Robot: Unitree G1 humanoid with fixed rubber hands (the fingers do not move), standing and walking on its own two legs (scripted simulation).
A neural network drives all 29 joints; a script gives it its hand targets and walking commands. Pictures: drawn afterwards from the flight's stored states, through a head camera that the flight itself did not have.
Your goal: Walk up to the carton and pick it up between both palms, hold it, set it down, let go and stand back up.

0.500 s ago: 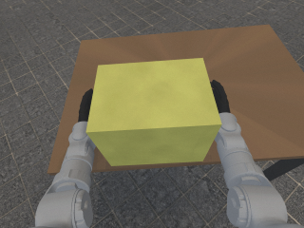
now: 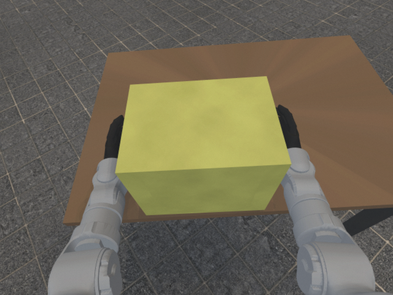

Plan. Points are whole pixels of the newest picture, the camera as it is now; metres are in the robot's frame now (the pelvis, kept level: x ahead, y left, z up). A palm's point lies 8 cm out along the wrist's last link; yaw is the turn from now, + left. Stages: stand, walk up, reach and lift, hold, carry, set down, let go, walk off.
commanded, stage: reach and lift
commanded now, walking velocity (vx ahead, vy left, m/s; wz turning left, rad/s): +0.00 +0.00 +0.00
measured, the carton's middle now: (201, 151) +0.40 +0.01 +0.03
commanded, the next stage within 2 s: none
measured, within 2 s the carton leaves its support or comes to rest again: leaves its support in 0.18 s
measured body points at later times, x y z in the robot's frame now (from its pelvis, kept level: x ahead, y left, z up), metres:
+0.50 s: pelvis -0.01 +0.00 +0.00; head +0.02 -0.02 +0.45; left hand +0.40 +0.19 +0.09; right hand +0.42 -0.17 +0.10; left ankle -0.02 +0.12 -0.75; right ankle -0.05 -0.12 -0.75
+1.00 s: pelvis -0.02 -0.01 +0.01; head -0.01 -0.02 +0.46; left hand +0.37 +0.18 +0.12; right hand +0.38 -0.19 +0.12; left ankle -0.02 +0.12 -0.75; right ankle -0.05 -0.12 -0.75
